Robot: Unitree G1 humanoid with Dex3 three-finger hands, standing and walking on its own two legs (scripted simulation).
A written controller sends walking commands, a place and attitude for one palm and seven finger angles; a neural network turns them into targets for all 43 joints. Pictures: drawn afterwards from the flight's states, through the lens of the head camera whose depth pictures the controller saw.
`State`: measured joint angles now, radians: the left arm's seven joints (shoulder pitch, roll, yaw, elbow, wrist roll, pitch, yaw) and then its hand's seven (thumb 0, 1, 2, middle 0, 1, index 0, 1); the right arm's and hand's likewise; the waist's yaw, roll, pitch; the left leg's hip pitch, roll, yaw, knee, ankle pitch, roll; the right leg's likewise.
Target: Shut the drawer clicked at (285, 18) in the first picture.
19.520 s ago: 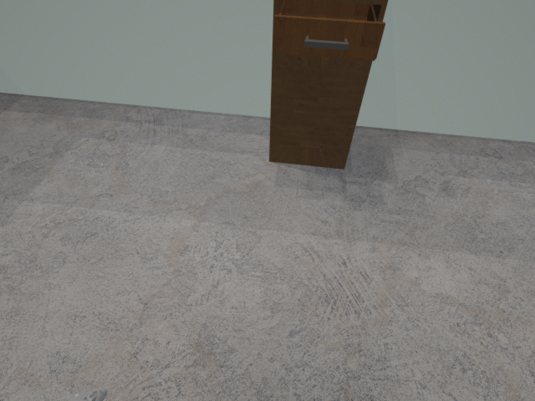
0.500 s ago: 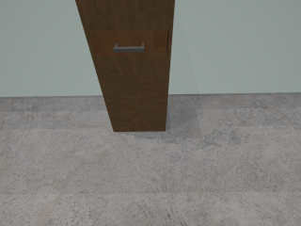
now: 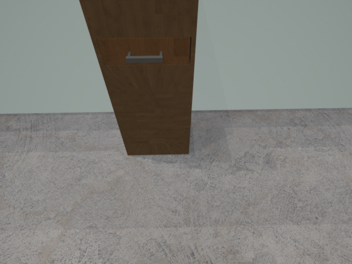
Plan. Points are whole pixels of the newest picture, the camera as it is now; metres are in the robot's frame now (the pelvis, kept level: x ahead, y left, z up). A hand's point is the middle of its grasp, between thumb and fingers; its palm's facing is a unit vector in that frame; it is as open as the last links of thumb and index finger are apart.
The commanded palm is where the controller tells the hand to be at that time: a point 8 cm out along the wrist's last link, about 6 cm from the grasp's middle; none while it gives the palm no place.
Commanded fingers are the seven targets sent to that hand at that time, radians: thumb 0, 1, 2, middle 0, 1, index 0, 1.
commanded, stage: look to check the result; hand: left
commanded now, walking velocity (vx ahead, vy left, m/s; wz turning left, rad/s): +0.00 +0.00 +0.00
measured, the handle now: (144, 56) +0.90 +0.18 +0.00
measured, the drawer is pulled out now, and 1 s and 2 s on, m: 0.00 0.00 0.00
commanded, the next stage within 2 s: stand and wait in 0.40 s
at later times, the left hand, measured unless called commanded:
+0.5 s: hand out of the picture +0.09 +0.23 -0.16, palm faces -0.01 -0.95 -0.32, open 7.3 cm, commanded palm none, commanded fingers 0.00 0.90 0.90 -0.20 -0.30 -0.20 -0.30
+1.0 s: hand out of the picture +0.11 +0.23 -0.15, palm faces -0.03 -0.94 -0.33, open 7.3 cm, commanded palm none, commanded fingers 0.00 0.90 0.90 -0.20 -0.30 -0.20 -0.30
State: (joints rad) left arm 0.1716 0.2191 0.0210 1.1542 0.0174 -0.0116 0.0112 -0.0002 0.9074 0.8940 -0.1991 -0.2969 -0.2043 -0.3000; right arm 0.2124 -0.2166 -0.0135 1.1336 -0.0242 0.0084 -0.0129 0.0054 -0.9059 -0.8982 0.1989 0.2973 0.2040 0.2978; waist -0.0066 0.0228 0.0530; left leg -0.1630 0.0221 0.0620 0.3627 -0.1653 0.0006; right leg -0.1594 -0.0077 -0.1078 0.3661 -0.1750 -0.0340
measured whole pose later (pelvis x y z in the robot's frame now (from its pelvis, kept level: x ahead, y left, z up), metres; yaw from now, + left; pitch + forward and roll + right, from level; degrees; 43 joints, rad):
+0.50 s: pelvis +0.02 -0.01 +0.00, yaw +0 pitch -1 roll +0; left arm 0.11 0.28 0.02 1.16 0.02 -0.02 0.00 0.00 0.91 0.89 -0.20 -0.30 -0.20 -0.30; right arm 0.14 -0.29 -0.01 1.13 -0.02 0.01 0.00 0.01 -0.91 -0.90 0.20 0.30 0.20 0.30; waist -0.01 0.03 0.05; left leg -0.12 0.03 0.06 0.31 -0.16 -0.01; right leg -0.12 0.00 -0.11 0.32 -0.17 -0.04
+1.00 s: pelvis +0.03 -0.01 +0.00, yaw -1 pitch -1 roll +0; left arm 0.10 0.30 0.02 1.15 0.02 -0.02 0.01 0.00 0.91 0.89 -0.20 -0.30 -0.21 -0.30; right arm 0.13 -0.31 0.00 1.13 -0.02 0.00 -0.01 0.01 -0.90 -0.90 0.20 0.30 0.21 0.30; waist -0.01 0.03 0.05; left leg -0.09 0.03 0.07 0.29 -0.18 -0.02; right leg -0.09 0.01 -0.10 0.30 -0.19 -0.04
